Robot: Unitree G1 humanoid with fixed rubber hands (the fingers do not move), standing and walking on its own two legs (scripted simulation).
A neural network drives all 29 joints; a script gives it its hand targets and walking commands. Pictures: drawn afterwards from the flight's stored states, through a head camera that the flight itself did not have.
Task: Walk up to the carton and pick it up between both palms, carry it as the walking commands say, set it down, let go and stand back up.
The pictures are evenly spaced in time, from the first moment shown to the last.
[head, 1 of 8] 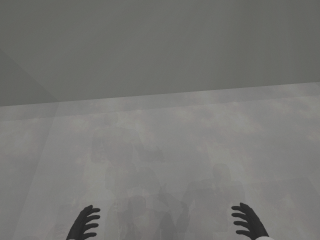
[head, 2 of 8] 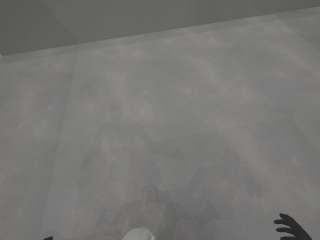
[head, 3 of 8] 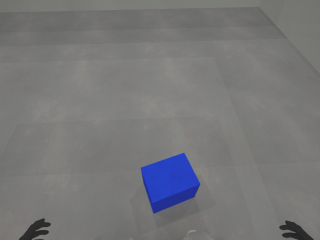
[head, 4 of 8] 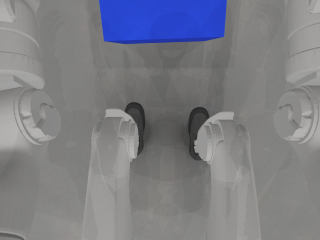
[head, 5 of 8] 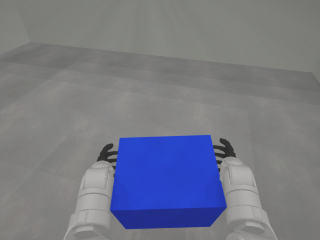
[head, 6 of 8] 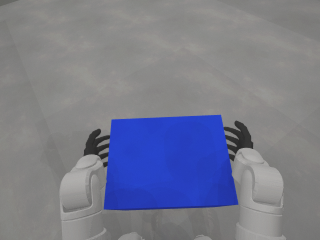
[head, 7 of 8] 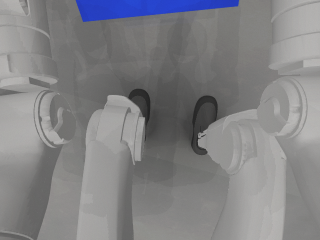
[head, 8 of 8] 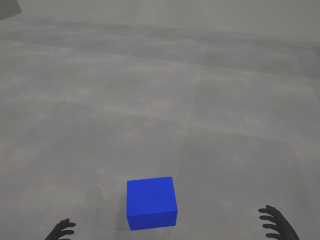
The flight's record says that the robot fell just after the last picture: no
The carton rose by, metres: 0.65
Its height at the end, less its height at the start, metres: +0.00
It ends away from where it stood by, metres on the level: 0.05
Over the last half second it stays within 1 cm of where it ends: yes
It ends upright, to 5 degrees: yes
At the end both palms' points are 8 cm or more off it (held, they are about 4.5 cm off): yes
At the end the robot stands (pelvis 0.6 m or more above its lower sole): yes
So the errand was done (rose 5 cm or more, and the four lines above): yes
